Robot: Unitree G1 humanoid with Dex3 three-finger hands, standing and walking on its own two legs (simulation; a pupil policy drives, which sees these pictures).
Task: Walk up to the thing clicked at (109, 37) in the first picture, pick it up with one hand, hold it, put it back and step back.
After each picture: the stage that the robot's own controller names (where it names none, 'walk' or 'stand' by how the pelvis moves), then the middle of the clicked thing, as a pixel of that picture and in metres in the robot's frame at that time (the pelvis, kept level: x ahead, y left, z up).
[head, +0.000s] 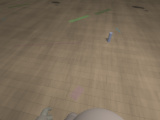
stand; (109, 37) +1.86 -0.42 -0.66
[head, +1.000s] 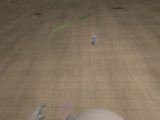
walk; (94, 41) +1.75 +0.05 -0.62
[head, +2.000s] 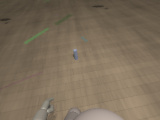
walk; (75, 54) +1.15 +0.34 -0.64
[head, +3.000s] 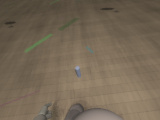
walk; (78, 72) +0.75 +0.27 -0.65
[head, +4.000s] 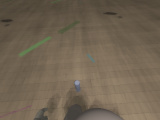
walk; (77, 86) +0.51 +0.21 -0.65
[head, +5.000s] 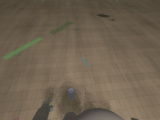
stand; (71, 94) +0.40 +0.20 -0.65
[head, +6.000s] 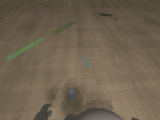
stand; (72, 95) +0.39 +0.20 -0.65
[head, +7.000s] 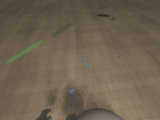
stand; (73, 95) +0.39 +0.21 -0.66
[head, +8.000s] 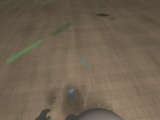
stand; (72, 94) +0.40 +0.22 -0.66
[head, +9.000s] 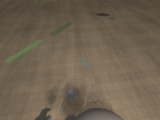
stand; (72, 95) +0.39 +0.22 -0.66
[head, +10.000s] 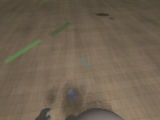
stand; (71, 95) +0.38 +0.22 -0.66
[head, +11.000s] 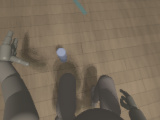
go down; (62, 56) +0.46 +0.22 -0.32
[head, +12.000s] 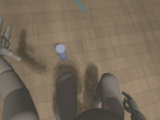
approach; (62, 53) +0.48 +0.22 -0.27
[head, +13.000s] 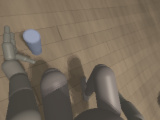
close in; (34, 45) +0.47 +0.27 -0.17
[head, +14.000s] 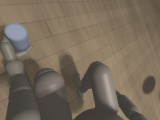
close; (20, 42) +0.46 +0.28 -0.17
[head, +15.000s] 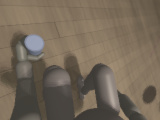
lift; (34, 48) +0.41 +0.26 -0.16
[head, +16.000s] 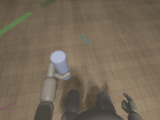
lift; (62, 68) +0.34 +0.18 +0.04
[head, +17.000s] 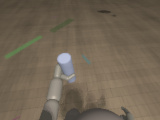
hold; (68, 70) +0.33 +0.15 +0.07
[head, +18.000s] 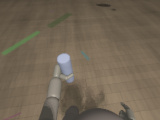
hold; (67, 70) +0.34 +0.16 +0.04
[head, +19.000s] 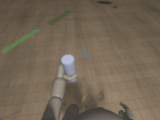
crouch; (70, 70) +0.34 +0.14 +0.02
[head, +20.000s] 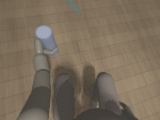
crouch; (50, 44) +0.48 +0.22 -0.04
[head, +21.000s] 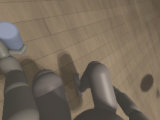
lower; (14, 42) +0.46 +0.29 -0.17
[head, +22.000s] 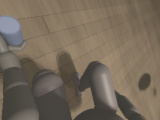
lower; (14, 38) +0.47 +0.30 -0.17
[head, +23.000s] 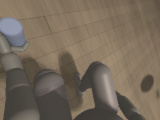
lower; (16, 39) +0.47 +0.29 -0.17
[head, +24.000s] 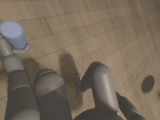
lower; (18, 41) +0.46 +0.29 -0.17
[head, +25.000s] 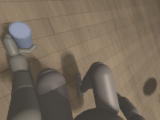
draw back; (24, 41) +0.46 +0.28 -0.17
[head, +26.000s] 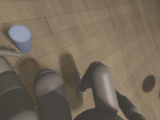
rise; (23, 42) +0.46 +0.27 -0.18
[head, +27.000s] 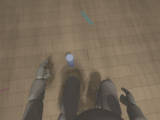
walk; (70, 61) +0.47 +0.19 -0.36
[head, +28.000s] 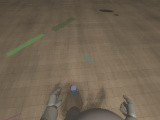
stand; (74, 91) +0.41 +0.17 -0.59
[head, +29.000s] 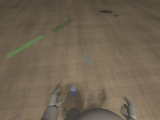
stand; (73, 92) +0.41 +0.18 -0.60
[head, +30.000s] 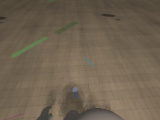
stand; (75, 93) +0.42 +0.17 -0.64
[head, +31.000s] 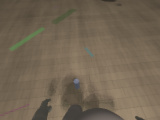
walk; (76, 84) +0.44 +0.16 -0.64
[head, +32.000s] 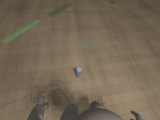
walk; (78, 73) +0.60 +0.10 -0.65
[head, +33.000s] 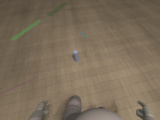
walk; (76, 56) +0.90 +0.27 -0.62
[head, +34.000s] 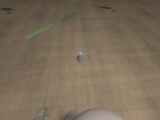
stand; (80, 58) +1.05 +0.19 -0.65
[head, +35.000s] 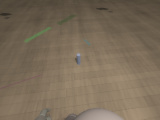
stand; (78, 59) +1.05 +0.22 -0.66
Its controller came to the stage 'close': yes
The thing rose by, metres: 0.69
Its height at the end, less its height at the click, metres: +0.00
